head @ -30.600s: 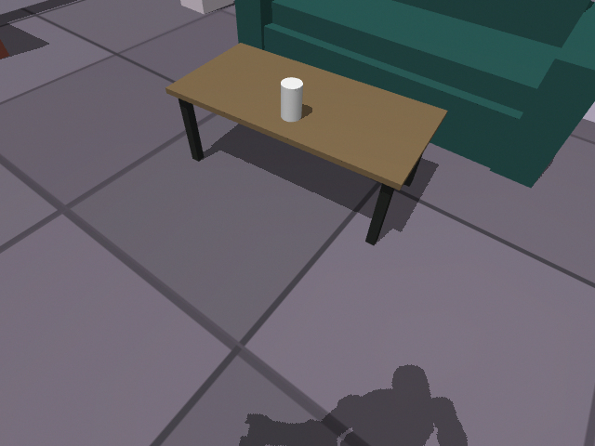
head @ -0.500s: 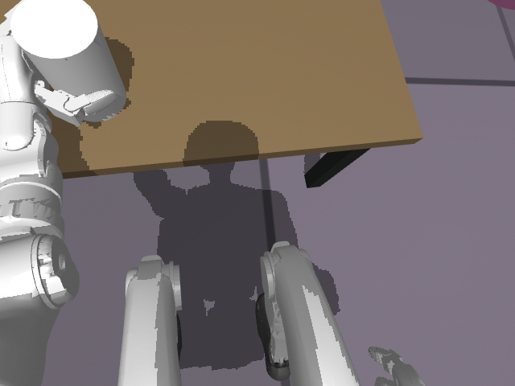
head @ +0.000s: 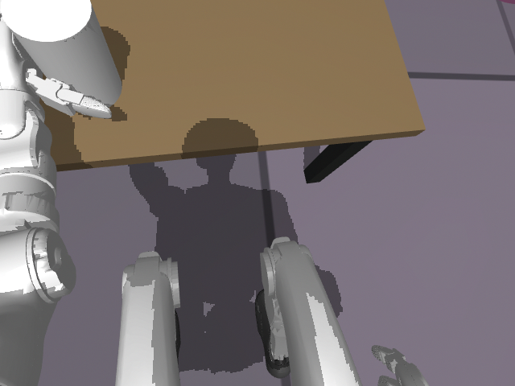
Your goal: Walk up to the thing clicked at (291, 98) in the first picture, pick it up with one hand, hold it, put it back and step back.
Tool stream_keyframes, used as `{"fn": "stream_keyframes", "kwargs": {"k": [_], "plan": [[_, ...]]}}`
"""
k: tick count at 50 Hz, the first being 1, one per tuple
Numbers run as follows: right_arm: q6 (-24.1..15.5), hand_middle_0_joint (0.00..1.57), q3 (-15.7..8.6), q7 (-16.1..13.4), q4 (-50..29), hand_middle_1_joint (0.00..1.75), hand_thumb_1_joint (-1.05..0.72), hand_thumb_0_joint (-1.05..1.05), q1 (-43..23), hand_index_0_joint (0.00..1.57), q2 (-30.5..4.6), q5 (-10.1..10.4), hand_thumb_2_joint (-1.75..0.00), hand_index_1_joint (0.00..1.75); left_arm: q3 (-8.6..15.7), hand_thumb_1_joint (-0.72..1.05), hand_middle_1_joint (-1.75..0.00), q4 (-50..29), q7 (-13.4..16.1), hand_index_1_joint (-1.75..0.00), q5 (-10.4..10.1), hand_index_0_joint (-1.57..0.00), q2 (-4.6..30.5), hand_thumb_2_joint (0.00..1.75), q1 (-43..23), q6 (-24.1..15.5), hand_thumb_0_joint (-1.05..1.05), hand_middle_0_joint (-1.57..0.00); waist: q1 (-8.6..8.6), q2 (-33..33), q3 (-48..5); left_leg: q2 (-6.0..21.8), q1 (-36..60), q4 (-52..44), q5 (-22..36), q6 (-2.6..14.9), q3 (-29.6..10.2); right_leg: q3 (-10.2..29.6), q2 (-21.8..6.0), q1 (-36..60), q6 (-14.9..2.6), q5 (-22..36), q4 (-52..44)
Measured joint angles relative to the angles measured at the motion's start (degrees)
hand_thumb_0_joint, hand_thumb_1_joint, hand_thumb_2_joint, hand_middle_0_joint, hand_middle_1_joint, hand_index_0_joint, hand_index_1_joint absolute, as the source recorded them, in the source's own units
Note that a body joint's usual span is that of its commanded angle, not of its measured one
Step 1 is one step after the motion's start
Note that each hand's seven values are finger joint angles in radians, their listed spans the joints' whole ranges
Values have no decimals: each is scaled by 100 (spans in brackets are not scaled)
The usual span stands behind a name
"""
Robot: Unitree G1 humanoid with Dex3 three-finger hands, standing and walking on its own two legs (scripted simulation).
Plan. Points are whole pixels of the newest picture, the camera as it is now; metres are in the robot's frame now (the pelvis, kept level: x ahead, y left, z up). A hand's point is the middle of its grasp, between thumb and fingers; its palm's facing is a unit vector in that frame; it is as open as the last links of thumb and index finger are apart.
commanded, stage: withdraw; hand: left
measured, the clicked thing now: (73, 53) +0.55 +0.19 +0.02
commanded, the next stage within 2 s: rise in 0.40 s
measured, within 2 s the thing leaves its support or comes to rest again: neither
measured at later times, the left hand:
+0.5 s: hand out of the picture +0.56 +0.24 +0.14, palm faces +0.15 -0.99 -0.06, open 17.7 cm
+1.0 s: hand out of the picture +0.48 +0.30 +0.21, palm faces +0.24 -0.89 -0.39, open 17.2 cm
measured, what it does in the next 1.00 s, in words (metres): rises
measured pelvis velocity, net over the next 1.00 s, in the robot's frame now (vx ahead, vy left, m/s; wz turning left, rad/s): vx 0.06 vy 0.01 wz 0.03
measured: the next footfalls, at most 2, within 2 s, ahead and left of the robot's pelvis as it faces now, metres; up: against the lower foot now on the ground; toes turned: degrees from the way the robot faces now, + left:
none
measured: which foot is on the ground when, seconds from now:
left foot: down 0.00-1.00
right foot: down 0.00-1.00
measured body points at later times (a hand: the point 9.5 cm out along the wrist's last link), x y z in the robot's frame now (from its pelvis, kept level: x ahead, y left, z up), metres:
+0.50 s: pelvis +0.01 +0.00 +0.08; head +0.21 +0.04 +0.48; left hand +0.55 +0.30 +0.14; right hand +0.08 -0.26 -0.05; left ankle +0.08 +0.13 -0.41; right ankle +0.09 -0.13 -0.41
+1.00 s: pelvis +0.06 +0.01 +0.24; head +0.18 +0.04 +0.67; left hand +0.47 +0.35 +0.23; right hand +0.09 -0.26 +0.13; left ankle +0.07 +0.13 -0.41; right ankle +0.08 -0.13 -0.41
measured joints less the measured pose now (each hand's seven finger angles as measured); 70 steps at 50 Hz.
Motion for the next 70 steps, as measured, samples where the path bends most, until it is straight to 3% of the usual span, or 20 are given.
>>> {"fn": "stream_keyframes", "kwargs": {"k": [9,16,27,31,35,40,45,51,60,70], "plan": [[19,21,-17,-9,-6,30,-93,1,-13,20,8,20,-90,30,53,-61,-18,-190,41,-18,31,-25,-31,7,77,56,-1,-25,13,28,21,-5,24,-21,-19,14,10,6,-9,32,11,-22,-26],[129,21,-34,-102,-44,30,-93,1,-72,20,91,142,-91,30,254,-61,-11,-786,14,-12,1,-12,142,6,263,429,-1,-13,38,70,34,29,338,-304,-25,21,31,12,1,333,9,-12,-311],[9,21,15,-225,41,30,-92,1,108,20,122,309,-90,30,51,-61,-7,-451,-314,-7,-215,-6,447,4,167,998,-1,-7,148,119,-73,130,1733,-1594,162,56,31,-45,31,1751,-29,235,-1680],[156,21,-74,-220,24,30,-90,1,154,20,86,346,-90,30,-234,-58,-6,-163,-50,-6,300,-6,466,5,295,1444,-1,-6,148,104,16,159,2295,-2122,284,71,79,-16,36,2307,-24,376,-2218],[328,21,-95,-235,-4,30,-89,1,230,20,85,393,-90,30,-190,-55,-6,-183,288,-7,687,-6,446,6,664,1885,-1,-7,124,58,120,210,2955,-2795,461,88,137,20,60,2950,-21,580,-2902],[364,21,-89,-324,61,30,-90,1,455,20,136,417,-91,30,-142,-52,-7,-36,818,-7,796,-7,569,8,993,2074,-1,-7,118,-12,190,248,3947,-3666,662,85,155,12,70,3954,-44,800,-3801],[284,21,-138,-359,162,30,-90,1,708,20,118,416,-91,30,-404,-50,-7,351,1105,-7,753,-7,616,8,1192,2132,-1,-6,200,-3,166,260,4839,-4438,847,86,155,-11,60,4884,-63,1003,-4630],[247,21,-267,-394,168,30,-90,1,840,20,45,520,-91,30,-892,-49,-7,12,1134,-6,578,-6,115,9,2105,2349,-1,-6,406,42,203,259,5752,-5186,1023,127,254,64,34,5794,-39,1209,-5405],[194,21,-336,-665,-72,30,-90,1,593,20,188,638,-91,30,-1302,-48,-7,-2035,1336,-6,266,-7,-1067,9,4406,2716,-1,-6,629,-50,330,218,7004,-6084,1217,158,403,183,-36,6985,-9,1388,-6230],[6,21,-279,-853,-340,30,-90,1,112,20,342,605,-91,30,-2009,-49,-6,-3981,1498,-6,19,-6,-1566,8,6480,2985,-1,-6,935,24,311,157,7930,-6565,1279,138,412,174,-109,7873,-32,1374,-6595]]}}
